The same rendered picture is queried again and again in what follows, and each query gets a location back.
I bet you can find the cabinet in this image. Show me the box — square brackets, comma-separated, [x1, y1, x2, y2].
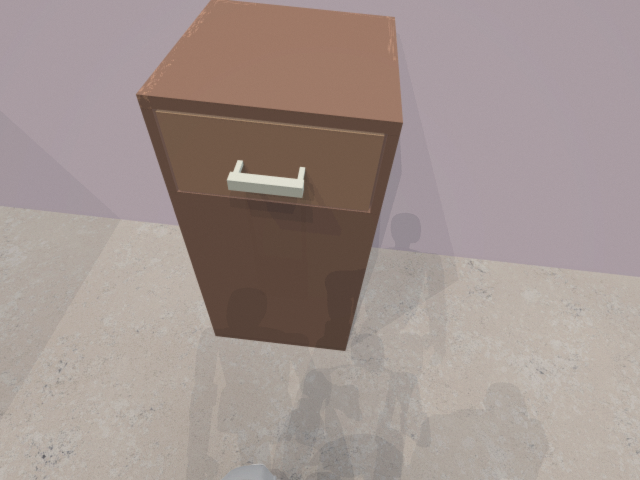
[136, 0, 403, 351]

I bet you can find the handle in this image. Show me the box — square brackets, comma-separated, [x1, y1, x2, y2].
[227, 160, 305, 198]

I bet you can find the drawer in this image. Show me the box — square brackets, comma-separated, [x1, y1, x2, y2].
[156, 109, 384, 211]

